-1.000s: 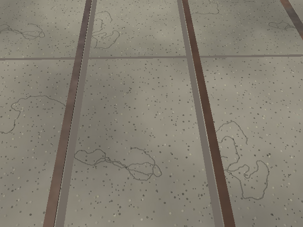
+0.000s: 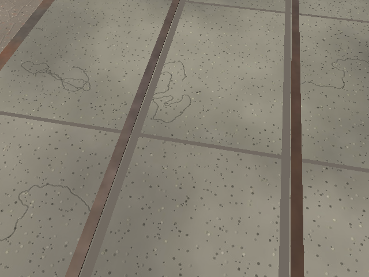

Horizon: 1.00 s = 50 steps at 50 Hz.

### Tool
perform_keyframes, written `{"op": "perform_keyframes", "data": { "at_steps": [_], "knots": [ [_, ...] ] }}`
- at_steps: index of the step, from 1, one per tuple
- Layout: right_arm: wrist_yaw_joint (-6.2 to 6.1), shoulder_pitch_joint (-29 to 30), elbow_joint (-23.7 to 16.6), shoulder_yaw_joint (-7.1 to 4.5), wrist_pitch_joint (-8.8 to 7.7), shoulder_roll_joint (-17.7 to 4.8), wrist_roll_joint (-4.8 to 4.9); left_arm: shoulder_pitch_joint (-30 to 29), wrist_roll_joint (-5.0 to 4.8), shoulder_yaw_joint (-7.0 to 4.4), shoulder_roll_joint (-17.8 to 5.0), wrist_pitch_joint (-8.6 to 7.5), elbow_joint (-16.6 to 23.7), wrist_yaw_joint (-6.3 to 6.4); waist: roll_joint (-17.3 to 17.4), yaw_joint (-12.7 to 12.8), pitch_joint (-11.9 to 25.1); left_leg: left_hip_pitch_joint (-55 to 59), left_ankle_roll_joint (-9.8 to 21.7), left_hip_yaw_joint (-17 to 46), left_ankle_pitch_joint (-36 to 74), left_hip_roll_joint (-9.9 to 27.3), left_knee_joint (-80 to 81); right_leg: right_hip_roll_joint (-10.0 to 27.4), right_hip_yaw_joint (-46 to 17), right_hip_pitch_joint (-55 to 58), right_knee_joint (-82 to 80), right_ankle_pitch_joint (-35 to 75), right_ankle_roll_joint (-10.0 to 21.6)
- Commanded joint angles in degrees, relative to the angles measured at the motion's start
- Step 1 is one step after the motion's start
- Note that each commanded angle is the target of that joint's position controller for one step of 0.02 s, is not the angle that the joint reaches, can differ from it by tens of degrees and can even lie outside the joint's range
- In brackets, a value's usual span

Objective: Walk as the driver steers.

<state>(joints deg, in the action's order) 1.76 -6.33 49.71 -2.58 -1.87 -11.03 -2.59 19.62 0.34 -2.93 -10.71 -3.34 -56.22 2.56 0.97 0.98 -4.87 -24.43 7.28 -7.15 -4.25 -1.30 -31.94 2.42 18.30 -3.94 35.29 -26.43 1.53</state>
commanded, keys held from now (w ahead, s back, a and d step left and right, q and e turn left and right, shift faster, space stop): q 0.02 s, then w+q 0.18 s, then w+e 0.80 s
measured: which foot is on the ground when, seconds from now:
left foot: down 0.00-0.74, up 0.76-1.00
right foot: up 0.00-0.70, down 0.72-1.00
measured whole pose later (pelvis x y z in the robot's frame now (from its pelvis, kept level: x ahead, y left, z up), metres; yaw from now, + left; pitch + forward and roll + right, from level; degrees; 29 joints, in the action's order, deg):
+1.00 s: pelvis +0.40 -0.11 +0.02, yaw -11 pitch +2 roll +0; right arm 1.9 -7.8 44.5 -1.8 -2.1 -15.3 -2.9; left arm 22.8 -0.3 -3.3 -14.2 -2.8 -47.6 -0.7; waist 2.6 1.4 -1.3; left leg -39.0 -2.4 0.9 -9.5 5.5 -53.8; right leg -7.4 -5.1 -4.9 16.3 -13.1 6.7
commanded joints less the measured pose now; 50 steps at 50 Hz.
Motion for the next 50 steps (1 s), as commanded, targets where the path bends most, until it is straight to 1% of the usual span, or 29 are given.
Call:
{"op": "perform_keyframes", "data": {
  "at_steps": [1,2,3,4,5,6,7,8,10,11,14,18,22,27,31,33,34,35,36,37,38,39,40,41,42,43,45,47,50],
  "knots": [
    [-1.66,-13.3,0.0,-4.81,-0.85,-16.3,0.28,4.6,0.11,-1.69,-5.1,0.97,6.4,-0.48,11.5,-1.9,16.0,30.8,12.8,27.1,60.2,20.0,0.1,-2.0,-5.0,-22.4,41.9,-11.9,-2.2],
    [-1.58,-16.6,-0.7,-5.36,0.35,-17.5,2.9,4.3,0.74,-1.4,-6.0,1.84,7.2,-0.82,7.0,-4.8,24.1,32.9,19.2,36.8,42.8,23.1,6.0,-3.4,-17.5,-27.2,46.9,-11.9,-2.5],
    [-1.95,-12.8,-1.8,-4.93,1.36,-14.9,2.87,0.3,0.93,-1.39,-6.4,2.02,8.0,-1.07,2.8,-4.2,17.9,26.9,18.0,35.5,16.7,21.5,11.0,-0.7,-19.8,-31.0,46.3,-7.2,-2.4],
    [-2.19,-8.8,-2.4,-3.89,2.06,-11.2,2.76,-3.9,1.07,-1.52,-7.0,1.76,8.9,-1.36,0.3,-3.2,9.4,18.7,14.8,33.1,-2.3,18.1,16.2,1.2,-20.0,-32.7,40.9,-2.2,-2.2],
    [-2.26,-6.7,-2.6,-3.25,2.33,-9.0,2.65,-6.0,1.65,-1.88,-8.1,1.74,9.5,-1.5,-0.5,-1.9,5.7,14.0,11.7,31.7,-12.9,14.9,19.3,2.5,-20.4,-32.0,35.4,1.4,-2.2],
    [-2.43,-5.6,-3.0,-2.98,2.22,-8.0,2.73,-5.8,2.3,-2.02,-8.4,2.24,9.7,-1.71,0.7,-0.9,4.9,11.2,9.8,29.8,-17.0,12.5,21.3,3.0,-20.3,-29.3,31.3,4.2,-2.5],
    [-2.37,-5.7,-3.1,-2.98,1.77,-8.3,2.44,-5.1,2.57,-1.89,-7.8,2.83,9.4,-1.97,1.1,-0.5,5.5,10.1,8.9,28.6,-17.4,11.0,22.1,2.7,-20.0,-27.4,29.4,6.2,-2.8],
    [-2.19,-6.4,-3.0,-3.28,1.12,-9.3,2.19,-4.8,2.57,-1.66,-6.9,3.15,9.4,-2.2,0.9,-0.4,6.3,10.0,8.6,27.8,-16.0,9.8,22.2,2.5,-20.0,-26.5,27.8,7.7,-3.2],
    [-1.86,-7.9,-2.9,-3.81,0.31,-10.9,2.06,-5.9,2.4,-1.47,-6.4,3.26,10.0,-2.48,0.8,-0.6,6.9,10.7,8.2,27.2,-15.9,8.6,22.4,2.5,-20.0,-27.0,24.2,9.4,-4.1],
    [-1.78,-8.6,-2.7,-3.71,0.09,-10.8,1.98,-6.1,2.33,-1.45,-6.4,3.26,9.9,-2.63,1.4,-0.8,6.9,12.0,7.8,26.7,-16.7,8.7,23.1,2.6,-19.7,-28.2,22.3,10.5,-4.4],
    [-1.59,-12.1,-1.5,-3.09,-0.46,-9.8,1.93,-8.7,2.08,-1.33,-6.5,3.05,10.3,-2.88,3.4,-2.6,5.9,15.6,6.1,26.6,-18.9,9.9,26.0,3.6,-19.2,-30.9,15.9,14.1,-4.7],
    [-1.51,-14.4,-0.9,-3.09,-1.38,-11.5,1.6,-11.5,1.52,-1.47,-7.4,2.79,11.2,-3.36,3.1,-4.1,5.1,20.3,5.3,25.6,-20.7,12.3,28.1,3.8,-19.0,-33.9,12.3,16.3,-3.7],
    [-1.88,-15.3,-0.5,-2.89,-2.36,-11.6,1.27,-12.3,1.3,-1.57,-7.6,2.45,11.8,-4.16,2.7,-4.3,3.4,23.6,5.7,22.8,-20.6,14.5,29.1,3.0,-19.7,-36.8,11.4,16.2,-2.3],
    [-2.5,-16.5,0.4,-2.7,-3.44,-11.4,1.03,-14.1,1.44,-1.41,-7.4,1.87,13.4,-4.93,2.7,-5.0,1.4,26.9,5.4,17.0,-15.3,16.4,27.9,1.9,-20.2,-37.5,7.7,15.4,-1.0],
    [-2.53,-16.3,0.9,-2.73,-3.83,-11.8,0.77,-16.4,1.55,-1.05,-7.4,1.58,15.8,-5.65,4.2,-5.3,-0.1,25.9,3.7,11.5,-7.5,16.4,24.1,1.6,-16.7,-32.2,1.7,13.3,0.9],
    [-2.28,-15.5,1.0,-3.0,-3.67,-13.0,0.84,-14.9,1.43,-1.17,-7.9,1.45,16.5,-5.84,5.1,-4.1,0.4,24.0,2.5,9.2,1.2,16.5,19.8,-0.3,-13.6,-26.1,-0.9,11.6,2.8],
    [-2.14,-14.4,0.9,-3.09,-3.5,-13.6,1.16,-11.6,1.56,-1.4,-8.0,1.29,15.9,-5.7,4.4,-2.0,1.9,22.3,1.5,6.8,10.9,15.7,14.3,-2.5,-11.8,-20.0,-3.3,12.1,4.0],
    [-2.03,-13.9,0.9,-2.91,-3.25,-13.5,1.47,-5.0,1.96,-2.04,-8.7,0.86,13.9,-5.32,1.6,1.1,5.3,19.5,0.2,2.8,20.9,13.3,3.4,-5.5,-10.7,-10.5,-6.6,13.3,5.2],
    [-2.05,-13.3,-0.2,-2.15,-3.19,-12.0,1.17,5.7,2.64,-3.52,-12.5,0.33,10.8,-4.62,-3.8,5.1,11.9,11.4,-2.4,-1.2,18.9,10.1,-12.7,-1.9,-18.2,3.4,-8.5,9.4,7.7],
    [-1.51,-12.9,-3.9,-0.48,-3.48,-6.1,0.92,10.7,2.79,-4.96,-20.0,-0.06,11.3,-3.74,-16.9,5.3,15.1,-7.6,-5.8,-2.9,-12.3,2.5,-33.0,15.4,-47.4,14.8,-16.7,1.1,13.5],
    [-1.18,-11.7,-4.6,-0.99,-4.05,-8.5,0.26,9.5,0.72,-4.85,-20.3,0.32,11.2,-3.79,-16.3,4.3,15.9,-18.8,-5.8,7.3,-24.5,-1.6,-41.0,18.5,-65.4,17.5,-24.1,6.1,17.9],
    [-0.79,-9.0,-4.8,-1.14,-4.22,-10.3,0.37,5.8,0.47,-4.37,-17.7,0.8,11.6,-3.66,-7.8,3.1,9.8,-22.8,-5.2,9.7,-19.9,3.3,-43.6,16.9,-54.2,14.6,-20.3,9.9,17.2],
    [-0.48,-7.7,-5.0,-1.0,-4.59,-10.2,0.73,3.2,0.17,-3.63,-14.8,0.84,12.2,-3.69,-2.7,2.1,7.1,-20.7,-5.2,9.5,-14.7,5.4,-40.3,13.9,-46.9,8.5,-19.6,17.3,15.3],
    [-0.5,-7.6,-4.8,-0.93,-4.33,-9.7,0.59,0.6,0.18,-3.03,-13.1,0.87,12.7,-3.64,-1.0,0.2,5.2,-17.2,-5.7,9.4,-12.5,6.8,-35.9,10.7,-41.4,3.3,-20.6,22.8,13.2],
    [-0.42,-8.3,-4.8,-0.81,-3.38,-9.7,-0.18,-0.7,-0.24,-2.58,-12.0,0.68,12.9,-3.45,-2.6,-1.2,4.8,-14.3,-6.7,9.1,-11.8,7.5,-33.1,8.3,-37.8,0.2,-21.5,28.2,12.1],
    [-0.14,-9.2,-4.6,-0.69,-2.32,-9.4,-0.58,-0.9,-0.41,-2.4,-11.8,0.33,13.1,-3.37,-3.9,-1.8,5.4,-12.6,-7.6,8.5,-11.2,7.3,-32.2,6.9,-35.6,-1.0,-21.9,32.6,12.0],
    [0.01,-8.1,-5.6,-0.59,-0.93,-9.0,-0.56,1.0,-0.8,-2.64,-12.7,-0.37,12.4,-3.26,-3.9,-2.1,5.5,-13.4,-9.0,7.2,-9.9,6.4,-30.4,5.6,-33.7,-1.2,-22.1,39.8,12.7],
    [0.08,-3.6,-7.6,-0.31,-0.48,-8.5,-0.42,3.0,-0.85,-2.86,-13.5,-0.45,11.8,-3.02,-3.6,-1.2,4.2,-15.6,-9.9,6.3,-6.9,6.1,-26.2,4.5,-32.9,-1.3,-22.9,41.7,12.5],
    [0.28,3.5,-10.3,0.27,-0.59,-7.8,-0.13,5.6,-0.79,-2.86,-13.2,-0.15,11.1,-2.79,-4.2,0.9,3.0,-16.7,-10.4,5.6,-0.7,4.8,-17.0,2.9,-32.6,-0.3,-22.3,43.3,11.2]
  ]
}}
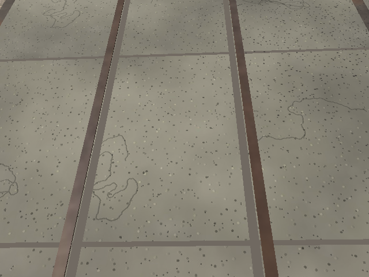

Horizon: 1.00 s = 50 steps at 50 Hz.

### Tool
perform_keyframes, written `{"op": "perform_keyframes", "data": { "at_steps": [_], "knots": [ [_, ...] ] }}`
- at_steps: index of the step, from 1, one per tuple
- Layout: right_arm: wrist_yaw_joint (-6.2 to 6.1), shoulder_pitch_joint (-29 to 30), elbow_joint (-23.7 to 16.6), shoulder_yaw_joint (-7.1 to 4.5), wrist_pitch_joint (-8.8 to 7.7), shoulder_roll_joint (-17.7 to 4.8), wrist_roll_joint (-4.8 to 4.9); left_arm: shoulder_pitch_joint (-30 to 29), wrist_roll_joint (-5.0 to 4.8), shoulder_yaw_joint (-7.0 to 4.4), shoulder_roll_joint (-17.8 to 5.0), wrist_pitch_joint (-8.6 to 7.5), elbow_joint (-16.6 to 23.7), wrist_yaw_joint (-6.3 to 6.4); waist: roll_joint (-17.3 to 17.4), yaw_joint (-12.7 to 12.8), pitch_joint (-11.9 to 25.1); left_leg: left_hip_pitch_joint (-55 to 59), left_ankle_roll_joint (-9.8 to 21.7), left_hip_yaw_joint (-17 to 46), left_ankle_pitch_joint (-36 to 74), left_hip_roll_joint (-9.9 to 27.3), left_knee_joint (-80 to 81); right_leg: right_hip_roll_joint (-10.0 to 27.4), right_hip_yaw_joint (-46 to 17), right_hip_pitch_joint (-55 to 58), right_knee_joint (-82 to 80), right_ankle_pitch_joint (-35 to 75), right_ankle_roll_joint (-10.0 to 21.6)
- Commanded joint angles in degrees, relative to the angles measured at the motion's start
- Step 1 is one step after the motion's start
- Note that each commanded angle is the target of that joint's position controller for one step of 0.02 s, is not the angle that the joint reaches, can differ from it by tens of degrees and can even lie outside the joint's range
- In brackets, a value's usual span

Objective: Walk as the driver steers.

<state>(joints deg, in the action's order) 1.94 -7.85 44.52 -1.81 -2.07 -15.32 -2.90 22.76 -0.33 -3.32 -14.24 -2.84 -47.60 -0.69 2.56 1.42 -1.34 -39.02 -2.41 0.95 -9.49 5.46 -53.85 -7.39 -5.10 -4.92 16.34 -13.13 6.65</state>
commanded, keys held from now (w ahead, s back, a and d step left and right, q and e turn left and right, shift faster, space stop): w+e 0.10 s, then w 0.10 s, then w+q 0.80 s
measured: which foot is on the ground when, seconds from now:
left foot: up 0.00-0.20, down 0.22-0.72, up 0.74-1.00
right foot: down 0.00-0.24, up 0.26-0.68, down 0.70-1.00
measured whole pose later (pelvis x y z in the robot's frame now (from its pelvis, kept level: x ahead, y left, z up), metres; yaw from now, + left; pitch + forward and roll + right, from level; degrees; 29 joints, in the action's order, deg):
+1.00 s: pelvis +0.55 -0.02 +0.00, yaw +13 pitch +2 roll -1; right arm 3.9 -9.4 42.8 -4.1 0.3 -17.8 -2.0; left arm 21.9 1.2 -2.4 -15.2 -4.7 -46.9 0.2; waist 3.0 2.3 -0.8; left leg -37.9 1.4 0.8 -9.2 2.6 -57.5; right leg -0.3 9.0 -3.5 15.5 -13.5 1.6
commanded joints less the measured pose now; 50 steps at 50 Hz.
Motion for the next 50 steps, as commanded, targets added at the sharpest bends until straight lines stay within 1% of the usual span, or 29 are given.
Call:
{"op": "perform_keyframes", "data": {
  "at_steps": [1,4,6,8,9,10,11,12,13,14,15,16,17,19,21,25,30,32,33,34,35,36,37,38,39,40,42,45,50],
  "knots": [
    [0.2,7.0,-5.8,-0.23,-0.5,-3.3,0.34,3.3,-0.07,-2.52,-9.8,-0.56,2.3,0.54,-6.1,1.3,-0.6,-1.6,-0.6,-2.5,6.5,-2.6,7.9,12.4,-9.4,1.4,-2.9,30.5,5.7],
    [0.27,12.4,-8.0,0.37,-0.94,-3.2,0.84,5.5,0.29,-2.66,-10.2,-0.38,1.9,1.0,-6.4,3.3,-1.0,-0.4,0.4,-2.4,9.7,-4.1,15.5,13.2,-11.8,4.4,-1.4,32.4,5.2],
    [0.11,13.0,-8.9,0.41,-1.31,-4.1,1.08,5.1,0.59,-2.74,-10.8,-0.46,1.9,1.46,-6.5,2.8,-1.1,2.7,1.8,-1.7,10.0,-4.7,19.8,14.6,-13.3,6.3,-0.4,34.2,4.4],
    [-0.34,7.6,-7.3,-0.08,-1.71,-5.5,1.09,2.5,0.78,-2.6,-11.2,-0.81,2.1,1.68,-6.8,0.1,0.2,13.0,4.1,-2.0,7.9,-6.2,23.4,14.9,-12.8,5.5,2.4,41.0,2.4],
    [-0.88,2.2,-5.5,-0.72,-1.95,-6.9,1.1,2.0,0.97,-2.61,-11.6,-1.02,1.9,1.64,-7.0,-1.9,2.8,19.6,5.3,-2.6,4.9,-7.9,23.5,14.3,-12.2,6.1,7.7,48.8,1.4],
    [-1.55,-5.9,-3.2,-1.3,-2.4,-7.9,1.15,1.2,1.06,-2.52,-11.8,-1.13,1.6,1.34,-5.7,-5.9,6.8,28.7,6.7,-3.2,5.6,-8.1,26.6,12.0,-10.0,5.3,17.5,50.3,0.3],
    [-2.46,-14.1,-2.0,-2.01,-2.88,-10.3,0.33,1.6,1.11,-1.84,-9.7,-1.38,2.1,0.97,-3.2,-9.2,12.5,40.8,9.0,3.9,0.9,-0.4,26.5,9.6,-8.0,-1.2,30.8,38.0,-0.3],
    [-2.81,-18.3,-1.8,-3.69,-2.68,-16.6,-0.9,9.9,-0.77,-0.84,-4.3,-1.33,2.9,0.69,10.0,-5.9,20.7,55.9,17.3,30.7,-2.6,15.7,28.2,0.6,-2.2,-17.1,52.3,3.5,-3.0],
    [-1.94,-16.6,-0.7,-3.71,-1.77,-14.5,1.21,10.4,0.91,-1.01,-7.5,-1.18,2.1,0.71,10.8,-5.0,20.3,54.2,20.3,46.5,-5.7,17.6,36.3,-1.4,-2.3,-25.2,58.6,-16.5,-2.8],
    [-1.66,-10.4,-1.7,-2.9,-1.52,-10.2,2.15,5.1,2.07,-1.03,-8.3,-0.9,2.5,0.59,3.6,-3.0,9.6,45.3,19.7,39.1,-12.4,15.3,37.5,2.7,-2.8,-28.9,59.9,-11.7,-2.5],
    [-1.35,-7.2,-2.0,-2.1,-1.58,-6.7,2.26,-0.3,2.72,-0.67,-8.3,-1.05,3.5,0.15,-1.0,-3.1,4.5,38.3,18.4,31.4,-10.3,12.2,38.6,5.3,-1.6,-28.9,56.4,-7.9,-2.6],
    [-1.32,-6.4,-1.5,-1.61,-1.67,-5.5,1.91,-2.8,2.9,-0.55,-7.8,-0.96,4.4,-0.21,-0.6,-2.1,1.7,34.1,16.9,26.1,-5.0,9.0,39.8,7.2,-0.4,-28.4,52.9,-6.6,-2.8],
    [-1.36,-7.0,-0.5,-1.36,-1.89,-5.1,2.13,-3.4,3.49,-0.38,-7.5,-0.49,5.0,-0.48,0.6,-0.9,0.5,30.8,16.1,22.6,0.9,6.6,40.5,8.5,0.4,-26.7,50.0,-6.3,-3.6],
    [-1.02,-9.0,1.1,-1.59,-2.56,-6.0,2.48,-2.6,3.73,0.31,-6.1,0.18,5.0,-0.81,1.9,0.2,1.5,29.2,16.6,19.0,10.6,4.6,41.0,9.2,1.9,-24.5,46.2,-6.2,-5.0],
    [-1.04,-10.8,2.1,-2.11,-2.73,-7.3,2.78,-4.9,3.53,0.93,-5.3,0.4,6.0,-0.93,1.9,0.1,1.3,27.9,17.6,16.7,11.7,3.7,42.5,10.1,3.3,-25.2,41.3,-5.0,-6.5],
    [-1.11,-13.8,3.1,-2.85,-2.14,-8.1,2.96,-15.9,2.86,2.13,-4.3,0.3,9.6,-1.04,1.7,-2.6,-1.5,25.8,16.4,14.6,7.1,1.4,44.9,10.8,4.9,-25.8,27.7,4.8,-8.7],
    [-1.02,-17.9,3.7,-3.66,-1.76,-9.3,2.41,-23.0,1.81,2.34,-5.0,-0.3,12.3,-0.51,1.6,-5.3,-0.2,29.8,14.4,16.4,12.7,1.7,39.7,8.4,5.1,-22.4,18.8,8.2,-9.1],
    [-1.31,-17.1,3.2,-4.05,-1.5,-10.0,2.11,-21.6,1.72,2.01,-6.0,-0.79,12.5,-0.14,2.3,-4.1,0.4,30.4,13.1,18.6,14.0,2.3,36.3,7.5,4.5,-18.2,15.6,4.9,-8.3],
    [-1.49,-16.1,2.8,-4.27,-1.37,-10.5,2.13,-18.7,1.75,1.73,-6.5,-1.14,11.8,0.1,2.3,-2.5,1.1,29.7,12.3,19.4,13.9,2.0,33.9,6.9,4.5,-13.8,13.0,3.5,-7.8],
    [-1.5,-15.0,2.4,-4.28,-1.41,-10.4,2.36,-13.6,2.02,1.23,-7.4,-1.7,10.2,0.6,0.7,0.1,2.9,27.6,10.9,18.7,14.9,-0.1,28.5,6.4,4.6,-6.0,9.0,3.7,-6.7],
    [-1.25,-14.3,1.6,-3.75,-1.87,-8.3,2.92,-6.8,2.97,0.13,-10.7,-2.48,8.9,1.46,-3.8,3.3,7.5,23.2,9.1,15.4,11.5,-3.9,17.3,13.0,-2.0,4.5,6.4,0.2,-4.4],
    [-1.3,-14.8,-0.9,-2.49,-2.27,-3.2,4.18,0.9,4.3,-1.12,-15.9,-2.35,8.8,2.34,-12.7,5.8,15.2,12.6,7.1,7.4,-6.0,-9.3,0.9,28.0,-18.2,17.8,2.8,-11.9,-0.8],
    [-1.45,-17.9,-2.2,-2.61,-1.73,-4.4,3.45,-0.1,3.47,-2.02,-17.9,-1.03,7.9,2.32,-20.2,2.6,15.0,1.1,6.8,2.7,-22.6,-12.1,-8.1,34.1,-37.1,17.6,-2.7,-17.8,4.2],
    [-1.65,-17.2,-0.3,-3.05,-0.63,-6.9,2.02,-3.5,3.03,-0.99,-12.3,-0.61,8.7,1.94,-10.7,1.0,8.1,-1.1,7.3,4.5,-19.1,-6.9,-13.2,32.1,-32.3,11.7,-2.3,-22.0,4.6],
    [-0.95,-14.0,-0.1,-3.06,-0.34,-6.4,1.66,-6.3,2.51,0.02,-8.0,-0.83,9.0,1.58,-6.0,0.7,3.1,-0.7,6.9,4.3,-14.5,-5.3,-12.9,28.5,-23.7,6.1,-3.2,-16.8,3.6],
    [-0.43,-12.7,-0.3,-2.93,-0.03,-5.1,1.73,-7.8,2.53,0.48,-6.4,-1.09,8.8,1.4,-6.6,-0.3,0.9,1.0,6.3,3.8,-11.7,-3.9,-11.0,25.7,-16.2,2.2,-4.6,-8.5,2.1],
    [0.51,-11.7,-0.6,-2.91,1.11,-4.6,0.81,-7.2,2.21,0.59,-5.8,-1.92,7.6,1.47,-9.3,-1.2,0.0,2.4,5.2,2.6,-8.8,-2.7,-10.4,22.3,-7.3,-0.3,-5.7,3.5,0.8],
    [1.48,-7.7,-2.7,-2.64,1.87,-3.8,0.89,-4.8,1.46,-0.03,-6.8,-3.02,6.0,1.04,-8.2,-1.5,0.8,-0.4,4.3,2.1,-4.5,-2.3,-10.5,22.7,-1.1,1.3,-6.0,16.1,1.8],
    [2.72,1.8,-6.4,-1.56,1.84,-2.5,0.97,-3.0,1.5,-0.44,-7.1,-2.86,3.9,0.83,-7.6,-0.4,-1.6,-1.8,3.5,-0.6,5.4,-1.7,1.3,21.0,8.5,1.4,-7.2,20.0,1.3]
  ]
}}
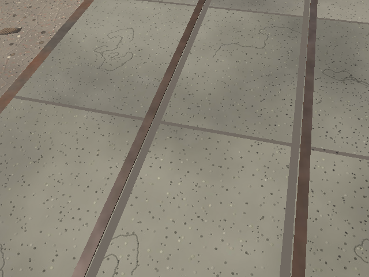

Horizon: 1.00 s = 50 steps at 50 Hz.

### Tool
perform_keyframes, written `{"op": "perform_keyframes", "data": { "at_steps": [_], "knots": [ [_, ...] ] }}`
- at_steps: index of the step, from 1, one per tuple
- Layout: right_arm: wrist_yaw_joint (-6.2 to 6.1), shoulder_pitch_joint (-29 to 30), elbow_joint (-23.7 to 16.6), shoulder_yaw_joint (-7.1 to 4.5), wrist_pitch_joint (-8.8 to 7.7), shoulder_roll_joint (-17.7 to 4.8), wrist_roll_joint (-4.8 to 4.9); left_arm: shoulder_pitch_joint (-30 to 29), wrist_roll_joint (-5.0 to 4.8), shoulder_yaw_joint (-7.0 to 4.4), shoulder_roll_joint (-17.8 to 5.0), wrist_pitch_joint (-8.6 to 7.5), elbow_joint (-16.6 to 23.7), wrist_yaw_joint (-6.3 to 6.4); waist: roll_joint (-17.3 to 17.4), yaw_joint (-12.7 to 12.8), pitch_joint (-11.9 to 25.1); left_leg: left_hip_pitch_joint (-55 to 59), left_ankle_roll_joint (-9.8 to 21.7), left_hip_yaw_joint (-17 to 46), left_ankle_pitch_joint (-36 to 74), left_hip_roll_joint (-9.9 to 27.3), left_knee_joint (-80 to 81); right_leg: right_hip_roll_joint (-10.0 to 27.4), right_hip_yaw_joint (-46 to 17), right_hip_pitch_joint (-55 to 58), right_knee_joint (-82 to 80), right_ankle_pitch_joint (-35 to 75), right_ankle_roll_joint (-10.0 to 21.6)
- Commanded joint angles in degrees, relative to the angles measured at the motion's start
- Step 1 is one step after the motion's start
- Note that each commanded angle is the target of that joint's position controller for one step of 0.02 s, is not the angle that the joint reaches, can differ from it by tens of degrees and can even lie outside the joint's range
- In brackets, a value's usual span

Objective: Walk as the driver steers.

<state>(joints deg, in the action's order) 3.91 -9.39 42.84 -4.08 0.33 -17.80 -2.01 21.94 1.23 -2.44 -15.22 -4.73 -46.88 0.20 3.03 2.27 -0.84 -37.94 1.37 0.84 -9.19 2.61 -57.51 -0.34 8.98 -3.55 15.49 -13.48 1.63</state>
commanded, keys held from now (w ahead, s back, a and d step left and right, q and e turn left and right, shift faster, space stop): w+q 0.30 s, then w+e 0.22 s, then e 0.48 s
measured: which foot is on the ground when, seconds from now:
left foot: up 0.00-0.18, down 0.20-0.74, up 0.76-1.00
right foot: down 0.00-0.22, up 0.24-0.72, down 0.74-1.00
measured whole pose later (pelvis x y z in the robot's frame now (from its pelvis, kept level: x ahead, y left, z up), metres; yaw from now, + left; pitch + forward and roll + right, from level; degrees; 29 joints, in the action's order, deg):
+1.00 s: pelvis +0.46 +0.08 -0.01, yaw -2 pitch +1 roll +1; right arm -1.4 -8.3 42.9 -1.1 1.3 -14.8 -1.9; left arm 14.6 0.6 -3.5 -16.0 0.6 -45.0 -0.4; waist 1.2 1.3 -4.8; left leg -32.8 -2.7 4.3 -21.5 1.9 -61.0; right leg -7.9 -3.0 -19.2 23.7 -5.0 6.7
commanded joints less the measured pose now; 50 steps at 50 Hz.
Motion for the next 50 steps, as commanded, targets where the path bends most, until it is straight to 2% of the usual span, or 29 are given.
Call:
{"op": "perform_keyframes", "data": {
  "at_steps": [1,5,7,9,10,11,12,13,14,15,17,18,20,22,26,31,33,35,36,37,38,39,40,41,42,43,45,47,50],
  "knots": [
    [1.04,5.3,-5.4,1.03,-0.69,0.3,0.16,-2.0,-0.06,-1.44,-6.4,-0.95,2.9,-0.07,-8.2,-0.8,-2.6,-1.1,0.1,-1.5,7.0,1.1,8.9,13.6,-3.9,-0.5,-6.4,20.1,6.0],
    [1.5,10.9,-7.9,1.46,-0.7,-0.1,-0.19,1.0,-0.08,-2.16,-8.6,-0.42,0.9,0.34,-7.9,0.5,-4.1,3.2,2.9,-5.9,4.4,0.0,18.6,15.3,-0.2,3.2,-4.7,25.0,4.7],
    [0.99,10.5,-8.2,1.17,-0.63,-0.9,-0.57,2.0,-0.01,-2.38,-9.9,0.29,0.0,0.63,-8.5,-0.1,-2.9,7.0,5.1,-8.2,-1.0,-2.7,21.2,15.8,2.2,6.6,1.2,39.6,3.9],
    [0.03,2.8,-6.4,0.19,-1.01,-2.6,-0.96,2.6,0.0,-2.68,-11.7,1.29,-0.6,0.94,-9.0,-3.7,2.6,17.2,7.9,-9.6,-6.2,-7.4,23.5,15.7,4.1,7.7,16.0,54.1,3.4],
    [-0.76,-7.0,-3.2,-0.87,-1.52,-4.2,-1.42,2.1,-0.11,-2.53,-11.7,1.7,-0.1,1.0,-6.6,-8.2,8.2,30.2,9.8,-8.2,-4.3,-8.8,27.6,14.5,5.4,2.1,29.4,48.6,2.1],
    [-1.84,-14.0,-1.9,-2.74,-1.48,-10.2,-1.77,3.5,-0.38,-1.55,-8.3,1.56,2.5,0.58,1.4,-10.0,15.3,47.7,14.0,9.2,-14.4,3.6,29.9,11.8,5.7,-14.6,48.0,25.2,-0.2],
    [-2.27,-11.6,-3.4,-3.9,-0.96,-15.3,0.45,1.8,-0.09,-1.23,-5.6,1.22,6.6,-0.23,11.5,-6.8,19.9,57.9,20.8,40.7,-11.0,17.3,38.1,0.1,-0.9,-34.4,65.6,-17.4,-3.3],
    [-2.77,-13.3,-3.5,-3.89,-0.38,-14.2,1.34,-5.4,0.47,-1.83,-9.4,0.9,8.1,-0.37,2.3,-10.1,16.6,56.4,20.5,37.7,-2.8,16.3,40.4,2.0,-9.8,-40.5,67.3,-13.7,-2.9],
    [-3.36,-11.0,-2.2,-3.19,-0.51,-11.4,1.55,-6.7,-0.36,-1.18,-7.6,0.31,8.4,-0.53,0.0,-7.8,9.1,49.5,19.6,29.0,3.9,15.0,40.0,4.9,-10.3,-41.1,64.0,-8.6,-2.4],
    [-3.58,-8.9,-1.8,-2.26,-0.86,-8.2,1.61,-5.5,-0.29,-0.89,-6.9,0.05,7.4,-0.4,-2.8,-4.8,3.9,40.9,17.0,23.3,11.0,11.8,40.7,6.9,-10.2,-37.4,57.4,-6.5,-2.2],
    [-3.73,-4.6,-2.1,-0.6,-2.0,-3.9,1.45,-1.0,1.15,-0.58,-6.0,1.9,5.1,-0.68,-2.6,-0.5,2.9,32.3,14.2,15.3,17.6,7.7,42.7,8.4,-10.2,-29.2,51.5,-5.9,-2.5],
    [-3.48,-4.9,-1.7,-0.16,-2.83,-3.1,1.48,0.4,1.48,-0.53,-5.5,2.82,4.2,-1.03,-1.9,0.0,3.4,30.5,14.0,13.5,20.3,7.1,43.8,8.1,-9.4,-26.9,50.3,-5.3,-2.6],
    [-3.11,-7.1,0.1,-0.23,-3.95,-3.9,1.61,-0.4,1.1,-0.52,-4.6,3.58,3.8,-1.67,-1.2,-0.1,2.2,29.1,13.3,10.3,20.9,6.1,46.5,8.0,-8.4,-27.3,47.1,-1.7,-2.6],
    [-2.94,-9.2,1.5,-0.34,-4.44,-4.7,1.52,-5.1,0.65,-0.58,-4.5,3.84,4.8,-1.97,-1.0,-1.5,-0.5,30.0,11.8,8.4,19.1,6.0,48.9,8.5,-8.4,-31.4,43.2,3.6,-2.4],
    [-3.1,-11.9,3.2,0.1,-4.99,-4.2,1.3,-11.8,0.01,-0.62,-4.2,3.64,6.0,-2.33,-0.6,-3.9,-2.8,34.9,8.7,3.9,19.0,5.9,50.6,6.8,-9.6,-36.2,35.2,11.6,-1.3],
    [-4.61,-13.0,5.5,1.17,-5.12,-3.0,1.12,-16.6,0.39,0.42,-1.8,2.73,6.9,-2.67,-0.4,-5.1,-3.9,37.6,5.5,-4.5,40.7,5.8,45.8,1.9,-4.9,-29.8,22.4,16.0,0.4],
    [-5.46,-12.9,6.1,1.14,-4.81,-3.9,1.19,-15.0,0.81,0.24,-2.6,2.52,6.8,-2.71,1.1,-4.3,-2.1,41.1,4.2,-5.2,51.1,6.2,39.8,-0.9,-2.9,-26.5,19.6,12.1,1.8],
    [-6.37,-11.4,6.0,0.54,-4.34,-5.9,0.94,-6.4,0.99,-0.5,-4.6,2.22,4.4,-2.3,2.7,-1.0,1.9,42.9,3.0,-5.2,60.5,6.8,28.0,-4.1,-2.3,-19.2,17.5,6.9,3.9],
    [-6.52,-10.0,5.6,0.31,-4.08,-6.7,1.1,0.1,1.35,-1.13,-5.9,1.61,2.6,-1.92,2.1,2.1,4.7,41.0,2.6,-5.7,55.5,6.2,17.9,-4.5,-3.8,-12.4,12.4,10.1,5.4],
    [-6.46,-7.8,4.1,0.36,-4.28,-6.8,1.79,5.9,1.98,-2.04,-8.5,0.97,1.3,-1.41,-1.4,5.7,8.6,32.9,1.5,-7.9,37.6,2.6,2.0,1.0,-9.9,-1.7,8.9,27.4,8.3],
    [-5.97,-14.4,1.8,1.76,-4.53,0.3,1.62,4.4,1.43,-3.55,-15.1,1.08,2.0,-1.07,-15.5,-0.6,14.6,13.4,-0.6,-8.3,-23.8,-7.5,-18.2,19.0,-29.3,15.9,18.6,71.6,16.6],
    [-5.84,-16.4,2.5,1.49,-3.53,-1.9,1.47,6.5,-1.82,-4.16,-15.0,1.65,2.3,-1.1,-12.0,1.0,24.6,6.7,-1.4,1.4,-25.7,-9.2,-27.9,23.3,-40.6,21.5,14.9,74.5,24.5],
    [-5.69,-13.0,2.2,1.44,-3.19,-3.6,0.9,0.8,-2.49,-3.94,-12.5,2.47,4.2,-0.67,-5.8,0.5,18.8,4.6,-1.5,3.8,-19.5,-5.0,-27.5,21.0,-36.0,14.4,11.2,61.0,23.1],
    [-5.48,-8.9,1.2,1.44,-3.13,-3.8,0.57,-3.8,-2.33,-2.87,-8.7,3.38,5.1,-0.35,-3.1,-0.3,10.5,3.6,-1.7,3.1,-16.7,-3.1,-23.5,17.6,-32.2,5.6,7.7,49.5,20.6],
    [-5.35,-6.7,0.6,1.36,-2.67,-3.8,0.1,-5.7,-1.99,-2.21,-6.6,4.01,5.1,-0.14,-1.0,-1.7,5.6,4.0,-2.3,2.8,-15.6,-1.8,-19.4,14.5,-29.5,-0.7,5.1,43.6,18.1],
    [-5.2,-7.1,0.2,1.45,-1.46,-3.4,-0.23,-6.2,-1.89,-2.06,-6.1,4.41,5.0,0.09,-1.7,-2.9,3.9,6.6,-2.9,2.7,-15.0,-1.0,-15.5,12.2,-27.2,-5.8,3.3,40.1,16.6],
    [-5.2,-9.0,0.4,1.75,0.54,-1.9,-0.23,-6.1,-1.02,-2.45,-7.5,4.42,4.7,-0.31,-3.4,-3.9,4.4,10.9,-3.7,1.5,-14.1,-1.8,-11.1,9.6,-24.7,-10.9,2.5,38.0,15.0],
    [-5.31,-9.1,0.0,1.84,1.13,-1.3,0.05,-6.6,-0.59,-3.1,-9.2,4.37,4.9,-0.53,-4.8,-4.1,5.7,11.3,-4.2,1.2,-12.6,-1.9,-7.2,8.1,-24.1,-12.2,2.4,34.1,14.1],
    [-5.62,-5.4,-1.3,1.56,1.74,-2.0,0.15,-6.5,-0.48,-3.57,-9.8,5.19,5.5,-0.4,-7.2,-2.7,5.7,9.3,-4.8,1.6,-10.5,-1.6,-1.6,6.7,-26.8,-12.2,1.2,19.1,12.2]
  ]
}}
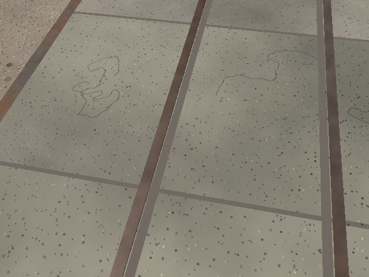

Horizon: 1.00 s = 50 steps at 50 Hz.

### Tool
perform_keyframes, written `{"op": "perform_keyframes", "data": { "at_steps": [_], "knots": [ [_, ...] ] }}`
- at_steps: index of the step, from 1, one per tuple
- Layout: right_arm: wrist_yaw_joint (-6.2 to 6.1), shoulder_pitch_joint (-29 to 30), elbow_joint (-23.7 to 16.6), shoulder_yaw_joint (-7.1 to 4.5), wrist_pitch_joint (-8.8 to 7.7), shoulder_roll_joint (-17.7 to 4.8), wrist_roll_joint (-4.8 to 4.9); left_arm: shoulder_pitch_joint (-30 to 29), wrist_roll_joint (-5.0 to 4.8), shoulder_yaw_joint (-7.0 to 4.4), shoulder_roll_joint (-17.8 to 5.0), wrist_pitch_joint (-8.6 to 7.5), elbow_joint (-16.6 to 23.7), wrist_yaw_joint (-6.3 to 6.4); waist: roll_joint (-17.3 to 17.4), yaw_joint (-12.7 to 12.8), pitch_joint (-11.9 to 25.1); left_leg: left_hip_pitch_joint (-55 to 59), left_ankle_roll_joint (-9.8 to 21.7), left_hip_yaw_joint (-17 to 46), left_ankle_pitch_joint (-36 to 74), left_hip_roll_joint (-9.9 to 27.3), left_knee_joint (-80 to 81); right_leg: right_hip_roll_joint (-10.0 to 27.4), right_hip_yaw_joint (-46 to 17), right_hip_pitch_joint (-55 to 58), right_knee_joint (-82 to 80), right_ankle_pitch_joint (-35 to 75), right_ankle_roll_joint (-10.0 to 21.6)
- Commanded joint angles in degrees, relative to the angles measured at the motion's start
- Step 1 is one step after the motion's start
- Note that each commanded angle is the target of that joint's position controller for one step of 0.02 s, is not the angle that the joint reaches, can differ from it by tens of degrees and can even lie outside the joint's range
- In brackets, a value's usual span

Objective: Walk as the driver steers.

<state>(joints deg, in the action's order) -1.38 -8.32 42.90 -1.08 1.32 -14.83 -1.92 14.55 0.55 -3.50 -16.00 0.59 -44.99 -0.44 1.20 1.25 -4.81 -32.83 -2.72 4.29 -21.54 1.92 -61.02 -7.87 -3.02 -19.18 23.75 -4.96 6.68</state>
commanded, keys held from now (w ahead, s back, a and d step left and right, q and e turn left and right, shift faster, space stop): e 0.52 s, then w+e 0.18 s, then e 0.04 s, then q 0.26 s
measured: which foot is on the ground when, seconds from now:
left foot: up 0.00-0.26, down 0.28-0.80, up 0.82-1.00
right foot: down 0.00-0.28, up 0.30-0.78, down 0.80-1.00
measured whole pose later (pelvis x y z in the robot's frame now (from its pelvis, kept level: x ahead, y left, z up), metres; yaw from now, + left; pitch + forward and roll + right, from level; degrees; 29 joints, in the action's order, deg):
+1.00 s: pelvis +0.07 -0.01 +0.01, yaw -27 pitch -1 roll +1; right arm 1.1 -19.2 48.1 -2.6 1.8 -15.8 -0.6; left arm 10.1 1.1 0.3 -12.2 -0.4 -44.0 1.1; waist 2.6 -2.7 -3.1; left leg -24.9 -0.4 0.8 -19.4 0.4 -55.5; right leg -2.0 3.8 -3.6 18.4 -13.8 4.2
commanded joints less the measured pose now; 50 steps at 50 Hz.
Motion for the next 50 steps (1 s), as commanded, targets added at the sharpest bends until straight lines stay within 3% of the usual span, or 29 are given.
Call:
{"op": "perform_keyframes", "data": {
  "at_steps": [1,5,9,11,13,14,15,16,17,18,19,20,22,26,28,30,32,35,37,38,39,40,41,42,43,44,45,47,50],
  "knots": [
    [-0.41,-5.0,-1.8,-1.53,0.94,-5.2,0.11,1.0,0.19,-2.66,-9.2,0.23,3.8,0.33,-6.0,-1.0,9.5,3.4,-0.8,-1.5,2.4,-0.8,3.5,14.0,-16.2,3.8,-7.6,4.7,6.6],
    [-0.71,-0.7,-3.3,-1.61,0.93,-5.4,0.58,1.9,0.53,-3.19,-9.4,1.3,4.1,0.53,-7.6,1.0,7.7,2.2,-0.8,-0.1,2.1,-1.4,10.0,13.8,-21.9,5.6,-8.4,-9.6,5.7],
    [-1.12,-0.6,-4.0,-1.44,-0.2,-5.6,1.55,1.5,1.03,-3.57,-9.6,1.73,4.4,0.29,-8.7,1.3,7.8,6.7,0.7,0.2,-1.2,-3.9,17.2,14.0,-25.6,7.1,-5.7,-2.7,5.4],
    [-1.33,-2.9,-3.8,-1.38,-0.89,-5.8,2.09,0.3,0.92,-3.66,-9.6,1.91,4.7,0.07,-9.4,0.2,8.2,11.4,2.0,0.2,-2.2,-5.2,23.4,13.7,-27.6,7.0,-4.1,3.1,4.5],
    [-1.85,-7.6,-2.9,-1.41,-1.74,-5.9,1.95,-2.2,0.03,-3.49,-9.1,2.07,5.1,0.11,-8.4,-3.0,7.9,20.8,3.3,-0.1,4.2,-5.2,38.0,11.1,-27.4,3.4,-1.4,1.2,1.1],
    [-2.34,-8.2,-2.9,-2.14,-2.15,-9.0,1.2,-1.6,-0.54,-2.87,-6.9,1.89,5.5,0.32,-3.1,-2.6,7.7,26.0,4.8,5.9,4.1,1.5,45.9,7.2,-23.8,-1.4,3.3,-8.3,-2.3],
    [-2.56,-4.7,-4.8,-3.1,-1.79,-14.7,0.39,2.0,-1.07,-1.9,-2.6,1.49,6.4,0.42,10.3,0.6,8.2,30.4,10.0,22.0,5.9,17.2,50.0,-1.6,-11.0,-9.8,16.1,-23.0,-6.0],
    [-2.07,-2.7,-5.2,-3.46,-1.22,-15.0,-0.1,0.8,0.96,-3.26,-8.3,1.41,5.9,0.87,9.4,-0.4,5.6,23.3,15.9,24.8,17.6,21.5,48.2,-2.1,-3.9,-12.9,27.4,-28.6,-6.9],
    [-1.68,-2.9,-5.4,-2.56,-1.15,-11.0,0.31,0.5,1.47,-3.88,-10.0,1.51,5.3,0.76,4.8,0.2,5.5,21.9,16.7,20.3,24.2,19.4,46.4,0.9,-4.4,-10.8,34.1,-26.4,-7.3],
    [-1.39,-0.8,-5.6,-1.81,-1.19,-8.3,0.78,1.5,1.36,-3.95,-9.4,1.91,4.1,0.41,3.1,1.5,4.5,21.0,14.9,13.6,27.2,15.2,45.1,1.6,-4.1,-10.1,37.8,-23.1,-7.6],
    [-1.3,0.8,-6.2,-1.57,-1.12,-7.5,0.73,2.6,1.15,-3.85,-8.8,2.52,3.5,-0.07,4.7,2.2,4.7,22.1,13.1,8.5,29.6,11.8,44.2,1.6,-3.3,-10.3,41.0,-20.6,-8.0],
    [-1.5,0.8,-6.4,-1.55,-1.11,-7.5,0.66,3.2,0.93,-3.67,-8.4,3.02,3.1,-0.68,7.2,1.9,5.1,23.8,12.6,5.5,33.3,10.4,43.3,1.8,-2.3,-11.4,43.5,-19.6,-8.7],
    [-1.35,-1.8,-6.2,-1.75,-1.03,-7.6,0.45,1.4,0.35,-3.2,-7.8,3.42,3.6,-1.32,7.1,0.2,5.7,27.2,12.8,2.5,37.6,9.7,42.0,2.4,-0.8,-13.0,43.6,-18.8,-10.0],
    [-1.27,-7.1,-4.6,-2.78,-1.12,-9.1,0.57,-3.3,0.15,-2.36,-6.6,3.89,5.3,-1.82,7.8,-3.0,6.1,34.0,14.3,1.9,39.4,12.3,40.8,4.2,0.5,-14.9,36.8,-19.5,-11.0],
    [-0.81,-8.9,-4.1,-3.33,-1.3,-9.8,0.27,-5.3,0.41,-2.01,-6.5,4.05,6.1,-2.39,8.4,-4.3,6.8,34.4,14.4,2.7,22.1,13.4,44.1,5.8,1.5,-14.0,32.4,-18.9,-10.2],
    [-0.29,-9.1,-3.8,-3.78,-1.62,-10.6,0.07,-8.2,0.77,-1.78,-6.5,4.08,7.3,-3.32,8.9,-5.2,4.9,32.4,14.3,4.0,3.1,14.3,48.4,7.1,2.5,-12.9,27.9,-18.6,-9.3],
    [0.15,-9.1,-3.4,-4.28,-2.04,-11.5,-0.09,-10.2,0.88,-1.43,-6.1,3.78,8.3,-4.03,8.4,-5.4,3.1,30.5,13.9,3.9,-3.9,15.2,50.5,7.8,3.8,-10.9,23.4,-19.2,-8.1],
    [0.84,-9.4,-2.6,-4.92,-2.66,-12.4,-0.26,-11.5,0.69,-0.86,-5.4,2.84,9.1,-4.38,7.2,-5.1,2.2,27.8,13.1,1.1,-4.5,15.9,50.6,7.9,6.2,-5.4,16.8,-20.9,-5.5],
    [1.2,-8.6,-2.1,-5.11,-2.61,-12.7,0.03,-10.5,0.48,-0.61,-4.7,2.11,9.0,-3.99,6.6,-3.6,1.7,26.0,12.2,-2.5,7.7,15.4,46.8,6.7,8.0,0.0,10.5,-19.2,-4.0],
    [1.29,-8.4,-1.5,-4.99,-2.33,-12.5,0.88,-7.5,0.97,-0.27,-3.6,1.53,8.1,-3.46,5.8,-1.6,2.6,23.8,11.3,-4.9,16.0,14.0,42.1,5.4,8.1,5.8,3.6,-15.3,-3.2],
    [1.34,-8.2,-1.0,-4.39,-2.0,-10.8,1.6,-2.0,1.61,-0.29,-3.5,0.79,5.7,-2.55,3.2,0.9,5.2,20.0,9.3,-8.1,18.9,11.5,35.0,3.6,7.6,14.9,-3.3,-9.7,-2.5],
    [1.51,-8.9,-1.4,-2.84,-1.88,-6.3,1.5,3.8,2.49,-0.81,-6.0,-0.14,4.0,-1.61,-5.7,3.0,10.0,12.3,6.0,-12.8,11.4,7.4,22.9,12.1,-3.7,26.2,-8.8,-10.6,-1.6],
    [1.95,-8.4,-5.1,-0.68,-1.67,0.4,0.28,5.2,1.53,-1.65,-13.0,-0.63,5.6,-0.64,-18.4,2.2,10.6,-3.4,2.4,-15.0,-14.9,0.2,10.6,30.3,-26.4,32.3,-11.0,-1.8,3.3],
    [1.47,-8.1,-3.5,-2.15,-0.6,-6.0,-0.54,6.8,0.15,-1.94,-13.1,-0.53,4.1,0.24,-10.8,4.2,7.4,-2.7,2.6,-8.3,-14.0,1.2,5.9,32.3,-23.1,25.1,-9.2,11.8,8.7],
    [1.82,-7.8,-2.5,-2.57,-0.19,-7.0,0.67,3.8,0.01,-0.51,-9.3,-0.66,3.8,0.44,-8.2,2.0,4.7,-0.8,2.9,-5.5,-10.0,2.1,3.8,28.4,-15.8,23.0,-8.1,19.6,8.1],
    [2.15,-8.9,-1.1,-2.48,-0.35,-6.7,1.6,-0.3,0.2,0.62,-6.3,-0.95,3.8,0.65,-7.9,-0.3,2.5,1.3,2.9,-3.9,-5.9,2.4,4.9,24.7,-9.4,19.9,-8.5,24.6,5.6],
    [2.24,-10.7,0.5,-2.74,-0.44,-7.2,1.7,-3.7,0.4,1.21,-4.9,-1.11,4.3,1.13,-8.3,-2.0,2.7,3.3,2.8,-3.4,-2.2,2.0,5.8,21.8,-4.9,19.7,-8.8,27.7,3.0],
    [2.41,-14.6,3.4,-2.96,-0.15,-7.1,1.29,-4.5,0.66,1.74,-4.5,-1.7,3.9,1.88,-8.4,-3.0,4.2,7.6,2.4,-2.3,2.4,-1.1,3.9,20.0,1.5,17.9,-7.5,38.9,1.3],
    [2.36,-14.1,3.8,-3.26,0.37,-6.5,1.29,-3.8,0.39,1.42,-5.6,-1.77,3.1,2.44,-7.2,-3.0,3.9,6.2,1.9,-3.2,4.7,-2.2,2.8,20.7,4.8,17.5,-7.1,38.3,1.5]
  ]
}}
